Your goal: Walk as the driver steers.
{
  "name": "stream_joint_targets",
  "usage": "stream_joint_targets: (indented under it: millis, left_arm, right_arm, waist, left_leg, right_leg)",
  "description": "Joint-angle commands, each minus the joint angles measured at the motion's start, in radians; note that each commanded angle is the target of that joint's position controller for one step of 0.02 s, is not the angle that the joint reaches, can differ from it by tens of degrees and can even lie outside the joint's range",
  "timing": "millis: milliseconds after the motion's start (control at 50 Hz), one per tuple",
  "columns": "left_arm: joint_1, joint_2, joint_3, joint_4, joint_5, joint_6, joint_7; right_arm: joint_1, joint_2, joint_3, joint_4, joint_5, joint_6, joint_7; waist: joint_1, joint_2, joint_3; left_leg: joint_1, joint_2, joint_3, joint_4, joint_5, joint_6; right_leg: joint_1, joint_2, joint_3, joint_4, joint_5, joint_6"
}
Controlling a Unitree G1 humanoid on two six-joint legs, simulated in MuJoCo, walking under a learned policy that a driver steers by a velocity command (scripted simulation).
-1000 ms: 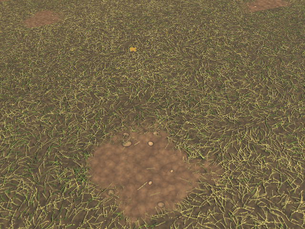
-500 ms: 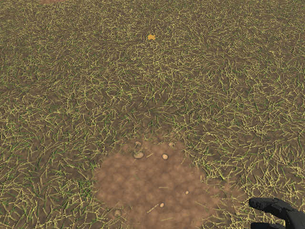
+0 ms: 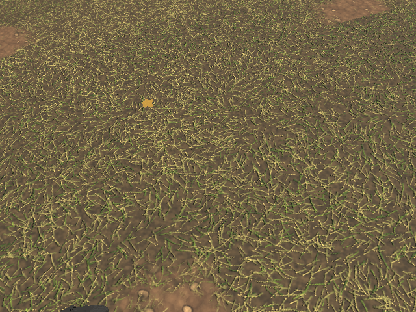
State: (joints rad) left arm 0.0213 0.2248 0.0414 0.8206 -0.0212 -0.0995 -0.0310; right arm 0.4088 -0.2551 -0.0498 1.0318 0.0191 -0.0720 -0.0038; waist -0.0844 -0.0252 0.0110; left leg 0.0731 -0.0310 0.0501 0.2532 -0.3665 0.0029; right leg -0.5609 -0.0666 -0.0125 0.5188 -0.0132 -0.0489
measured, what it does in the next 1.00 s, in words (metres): walks ahead: right foot, then left foot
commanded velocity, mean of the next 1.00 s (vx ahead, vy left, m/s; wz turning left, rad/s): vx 0.50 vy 0.00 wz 0.13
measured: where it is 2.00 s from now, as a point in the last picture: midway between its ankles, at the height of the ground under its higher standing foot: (163, 195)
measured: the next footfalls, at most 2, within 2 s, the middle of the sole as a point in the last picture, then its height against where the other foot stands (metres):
right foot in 0.02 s outside the picture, level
left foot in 0.58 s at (169, 303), level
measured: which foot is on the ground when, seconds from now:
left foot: down 0.00-0.04, up 0.06-0.56, down 0.58-1.00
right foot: up 0.00-0.00, down 0.02-0.60, up 0.62-1.00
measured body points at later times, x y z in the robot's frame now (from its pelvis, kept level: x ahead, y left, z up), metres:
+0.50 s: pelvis +0.27 -0.01 +0.01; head +0.30 -0.01 +0.46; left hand +0.24 +0.25 -0.13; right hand +0.47 -0.25 -0.10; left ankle +0.46 +0.13 -0.69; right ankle +0.16 -0.12 -0.73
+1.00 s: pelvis +0.57 +0.04 +0.01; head +0.58 +0.05 +0.46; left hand +0.75 +0.26 -0.09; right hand +0.53 -0.18 -0.13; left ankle +0.47 +0.12 -0.73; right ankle +0.76 -0.08 -0.70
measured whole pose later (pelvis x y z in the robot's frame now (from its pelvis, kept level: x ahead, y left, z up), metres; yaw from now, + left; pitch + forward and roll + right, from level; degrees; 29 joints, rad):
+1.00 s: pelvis +0.57 +0.04 +0.01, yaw +10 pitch +2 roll +1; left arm 0.01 0.18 -0.02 0.84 0.08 -0.06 -0.03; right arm 0.49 -0.14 -0.03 1.00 -0.07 -0.12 0.08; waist -0.12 -0.02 -0.01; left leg -0.07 -0.11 -0.12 0.33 -0.29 0.09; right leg -0.60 -0.07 0.01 0.58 -0.02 -0.02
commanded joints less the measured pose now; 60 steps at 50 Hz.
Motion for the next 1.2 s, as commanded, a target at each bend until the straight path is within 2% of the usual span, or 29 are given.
stream_joint_targets:
  millis: [20, 40, 60, 80, 100, 140, 180, 260, 380, 460, 520, 560, 580, 600, 620, 640, 660, 680, 720, 760, 820, 920, 1040, 1080, 1100, 1120, 1140, 1160, 1200]
  left_arm:
    - [0.206, 0.181, 0.067, 0.002, 0.0, -0.019, 0.0]
    - [0.402, 0.266, 0.09, 0.039, 0.013, -0.016, 0.01]
    - [0.457, 0.324, 0.1, 0.069, 0.016, -0.011, 0.0]
    - [0.441, 0.215, 0.07, 0.056, 0.013, -0.014, -0.001]
    - [0.348, 0.176, 0.056, 0.039, 0.012, -0.016, 0.003]
    - [0.213, 0.135, 0.042, 0.015, 0.023, -0.017, 0.001]
    - [0.196, 0.104, 0.034, 0.026, 0.03, -0.022, -0.004]
    - [0.255, 0.148, 0.046, 0.062, 0.025, -0.025, 0.013]
    - [0.341, 0.161, 0.047, 0.1, 0.013, -0.009, 0.034]
    - [0.408, 0.169, 0.051, 0.139, 0.005, 0.006, 0.038]
    - [0.4, 0.184, 0.061, 0.151, 0.0, 0.022, 0.046]
    - [0.358, 0.195, 0.064, 0.143, 0.0, 0.033, 0.048]
    - [0.452, 0.087, 0.013, 0.188, 0.186, -0.007, -0.021]
    - [0.462, 0.08, 0.018, 0.168, 0.167, -0.017, -0.05]
    - [0.616, -0.017, -0.022, 0.14, 0.16, -0.046, -0.077]
    - [0.373, 0.073, 0.004, 0.121, 0.098, -0.045, -0.081]
    - [0.272, 0.097, 0.005, 0.09, 0.081, -0.045, -0.061]
    - [0.246, 0.139, 0.016, 0.093, 0.096, -0.042, -0.029]
    - [0.245, 0.065, -0.008, 0.078, 0.134, -0.033, 0.004]
    - [0.258, 0.033, -0.018, 0.072, 0.122, -0.008, 0.009]
    - [0.183, 0.025, -0.034, 0.041, 0.111, 0.009, 0.008]
    - [0.003, 0.029, -0.045, -0.028, 0.102, 0.032, 0.001]
    - [-0.125, 0.067, -0.03, -0.061, 0.072, 0.018, 0.024]
    - [0.041, 0.14, 0.004, -0.014, 0.036, -0.005, 0.032]
    - [0.227, 0.194, 0.015, 0.018, 0.043, -0.021, 0.039]
    - [0.435, 0.169, 0.003, 0.069, 0.052, -0.017, 0.039]
    - [0.44, 0.139, 0.014, 0.099, 0.082, -0.022, 0.045]
    - [0.32, 0.117, 0.014, 0.076, 0.069, -0.024, 0.049]
    - [0.222, 0.01, -0.019, 0.054, 0.053, -0.024, 0.066]
  right_arm:
    - [-0.027, -0.15, -0.025, -0.046, -0.006, 0.01, -0.006]
    - [-0.014, -0.111, -0.006, -0.075, -0.026, 0.009, -0.006]
    - [0.117, 0.032, 0.032, -0.073, -0.015, -0.015, 0.006]
    - [0.048, -0.086, 0.007, -0.067, 0.01, -0.038, 0.009]
    - [-0.054, -0.141, -0.008, -0.101, 0.03, -0.053, 0.011]
    - [-0.13, -0.126, -0.015, -0.113, 0.008, -0.051, -0.001]
    - [-0.093, -0.085, -0.017, -0.104, 0.004, -0.024, -0.001]
    - [-0.173, -0.069, -0.021, -0.132, -0.009, 0.0, -0.005]
    - [-0.383, -0.042, -0.012, -0.189, -0.009, -0.012, 0.011]
    - [-0.485, -0.046, -0.006, -0.228, 0.0, -0.019, 0.029]
    - [-0.484, -0.069, -0.011, -0.244, 0.003, -0.03, 0.044]
    - [-0.356, -0.112, -0.035, -0.213, 0.003, -0.036, 0.045]
    - [-0.204, -0.115, -0.024, -0.152, -0.082, -0.029, 0.037]
    - [-0.017, -0.157, -0.044, -0.12, -0.101, -0.023, 0.028]
    - [0.179, -0.209, -0.041, -0.09, -0.079, -0.02, 0.025]
    - [0.245, -0.149, -0.043, -0.043, -0.112, -0.03, 0.013]
    - [0.107, -0.154, -0.045, -0.067, -0.084, -0.045, 0.007]
    - [-0.009, -0.107, -0.027, -0.087, -0.071, -0.046, 0.004]
    - [-0.091, 0.002, 0.014, -0.097, -0.077, -0.048, 0.01]
    - [-0.135, 0.013, 0.019, -0.117, -0.078, -0.062, 0.011]
    - [-0.078, -0.023, 0.009, -0.108, -0.098, -0.079, 0.033]
    - [0.083, -0.057, -0.008, -0.074, -0.083, -0.069, 0.089]
    - [0.143, -0.068, -0.033, -0.046, -0.091, -0.045, 0.079]
    - [0.099, -0.065, -0.035, -0.058, -0.096, -0.045, 0.083]
    - [0.11, 0.017, -0.012, -0.102, -0.1, -0.054, 0.084]
    - [0.194, 0.116, 0.019, -0.121, -0.108, -0.067, 0.084]
    - [0.022, -0.002, -0.018, -0.12, -0.087, -0.059, 0.083]
    - [-0.021, -0.001, -0.022, -0.115, -0.077, -0.049, 0.06]
    - [-0.005, 0.036, -0.015, -0.089, -0.098, -0.035, 0.031]
  waist:
    - [0.178, 0.093, -0.102]
    - [0.235, -0.02, -0.267]
    - [0.162, -0.299, -0.398]
    - [0.195, -0.186, -0.365]
    - [0.182, -0.139, -0.221]
    - [0.122, -0.018, -0.092]
    - [0.074, -0.042, -0.069]
    - [0.071, -0.02, -0.002]
    - [0.129, -0.03, 0.048]
    - [0.157, -0.033, 0.082]
    - [0.13, -0.049, 0.071]
    - [0.05, -0.073, -0.012]
    - [0.007, 0.04, -0.122]
    - [-0.037, 0.106, -0.286]
    - [-0.025, 0.359, -0.494]
    - [-0.137, 0.179, -0.246]
    - [-0.083, 0.141, -0.053]
    - [-0.032, 0.076, -0.013]
    - [0.062, 0.071, -0.004]
    - [0.098, 0.057, -0.001]
    - [0.07, 0.044, 0.029]
    - [0.018, 0.079, 0.026]
    - [0.026, 0.097, 0.022]
    - [0.113, 0.082, -0.091]
    - [0.163, -0.082, -0.297]
    - [0.191, -0.279, -0.521]
    - [0.235, -0.074, -0.199]
    - [0.184, -0.037, -0.023]
    - [0.11, -0.045, -0.011]
  left_leg:
    - [-0.072, 0.223, -0.066, 0.294, 0.761, 0.125]
    - [-0.282, 0.158, -0.012, 0.627, 0.52, 0.086]
    - [-0.674, -0.031, -0.042, 0.954, -0.14, 0.031]
    - [-0.783, 0.015, -0.176, 1.067, -0.199, 0.051]
    - [-0.842, 0.064, -0.157, 1.078, -0.112, 0.068]
    - [-0.762, 0.147, -0.124, 0.978, 0.034, 0.061]
    - [-0.668, 0.178, -0.127, 0.907, 0.085, 0.056]
    - [-0.751, 0.192, -0.111, 0.751, 0.205, 0.023]
    - [-0.741, 0.144, -0.059, 0.412, 0.475, 0.01]
    - [-0.764, 0.123, -0.054, 0.312, 0.441, 0.027]
    - [-0.729, 0.108, -0.051, 0.268, 0.339, 0.062]
    - [-0.519, 0.05, 0.002, 0.247, 0.296, 0.095]
    - [-0.245, 0.038, -0.026, 0.257, 0.47, 0.129]
    - [0.091, 0.113, -0.103, 0.34, 0.48, 0.224]
    - [0.59, 0.367, -0.675, 0.167, 0.225, 0.482]
    - [0.482, 0.325, -0.788, 0.026, -0.084, 0.363]
    - [0.233, 0.309, -0.676, -0.013, -0.201, 0.281]
    - [0.048, 0.291, -0.626, -0.044, -0.139, 0.279]
    - [-0.155, 0.255, -0.5, -0.08, 0.043, 0.28]
    - [-0.253, 0.22, -0.425, -0.121, 0.096, 0.283]
    - [-0.363, 0.174, -0.318, -0.12, 0.219, 0.293]
    - [-0.392, 0.166, -0.307, -0.038, 0.452, 0.301]
    - [-0.107, 0.228, -0.409, 0.078, 0.603, 0.243]
    - [-0.24, 0.132, -0.356, 0.229, 0.716, 0.154]
    - [-0.429, -0.014, -0.28, 0.513, 0.485, 0.073]
    - [-0.748, -0.133, -0.212, 0.795, -0.226, 0.014]
    - [-0.926, -0.019, -0.224, 0.962, -0.186, 0.045]
    - [-0.916, 0.048, -0.2, 0.978, -0.076, 0.067]
    - [-0.78, 0.121, -0.188, 0.89, 0.071, 0.082]
  right_leg:
    - [0.334, 0.054, -0.038, -0.027, -0.051, -0.066]
    - [0.654, -0.136, 0.178, 0.002, -0.03, -0.137]
    - [0.974, -0.34, 0.669, -0.138, -0.253, -0.29]
    - [0.951, -0.318, 0.724, -0.208, -0.332, -0.25]
    - [0.823, -0.289, 0.568, -0.218, -0.26, -0.205]
    - [0.555, -0.222, 0.364, -0.271, -0.039, -0.182]
    - [0.451, -0.176, 0.27, -0.33, 0.004, -0.176]
    - [0.419, -0.166, 0.179, -0.396, 0.07, -0.195]
    - [0.446, -0.12, 0.067, -0.422, 0.032, -0.151]
    - [0.563, -0.166, 0.065, -0.381, 0.036, -0.146]
    - [0.646, -0.208, 0.075, -0.312, 0.132, -0.125]
    - [0.645, -0.184, 0.045, -0.163, 0.417, -0.098]
    - [0.591, -0.108, 0.01, -0.05, 0.383, -0.087]
    - [0.423, -0.014, -0.062, 0.191, 0.112, -0.051]
    - [-0.02, 0.179, -0.01, 0.48, -0.578, 0.018]
    - [-0.267, 0.149, 0.136, 0.691, -0.583, -0.022]
    - [-0.309, 0.068, 0.151, 0.749, -0.469, -0.061]
    - [-0.229, 0.017, 0.144, 0.728, -0.4, -0.072]
    - [-0.09, -0.041, 0.148, 0.652, -0.318, -0.081]
    - [-0.045, -0.047, 0.125, 0.576, -0.321, -0.045]
    - [-0.05, -0.053, 0.061, 0.39, -0.132, 0.013]
    - [0.066, -0.004, -0.003, 0.13, 0.042, 0.035]
    - [0.078, 0.023, 0.004, -0.074, -0.02, -0.016]
    - [0.465, 0.019, -0.007, -0.037, 0.073, -0.104]
    - [0.839, -0.147, 0.172, 0.005, 0.264, -0.271]
    - [1.216, -0.426, 0.631, -0.148, 0.116, -0.471]
    - [0.979, -0.399, 0.623, -0.257, -0.223, -0.318]
    - [0.733, -0.351, 0.468, -0.313, -0.405, -0.226]
    - [0.554, -0.274, 0.274, -0.385, -0.237, -0.175]
Velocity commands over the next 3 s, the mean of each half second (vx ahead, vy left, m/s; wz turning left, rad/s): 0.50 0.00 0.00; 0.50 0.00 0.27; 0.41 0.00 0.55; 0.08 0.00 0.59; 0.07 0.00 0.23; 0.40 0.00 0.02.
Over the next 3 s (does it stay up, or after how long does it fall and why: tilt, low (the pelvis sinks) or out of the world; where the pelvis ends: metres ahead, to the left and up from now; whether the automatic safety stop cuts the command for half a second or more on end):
stays up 0.96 0.20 -0.01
